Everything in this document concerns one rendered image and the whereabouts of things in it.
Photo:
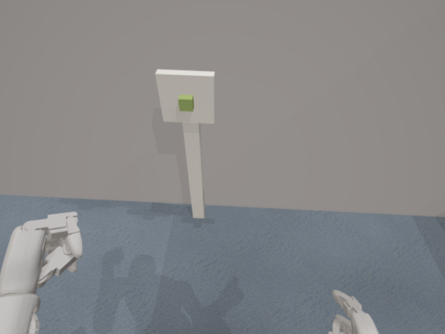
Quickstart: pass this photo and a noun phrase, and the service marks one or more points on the panel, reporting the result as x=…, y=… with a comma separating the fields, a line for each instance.
x=200, y=84

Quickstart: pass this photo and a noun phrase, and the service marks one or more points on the robot left hand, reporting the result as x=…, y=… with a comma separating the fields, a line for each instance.
x=58, y=236

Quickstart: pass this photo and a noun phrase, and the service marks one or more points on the robot right hand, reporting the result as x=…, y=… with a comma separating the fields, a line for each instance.
x=361, y=322

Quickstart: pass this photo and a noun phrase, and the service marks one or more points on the button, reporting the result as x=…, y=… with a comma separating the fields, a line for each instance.
x=186, y=103

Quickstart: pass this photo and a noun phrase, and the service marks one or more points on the robot left forearm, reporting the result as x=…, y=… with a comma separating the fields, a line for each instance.
x=18, y=314

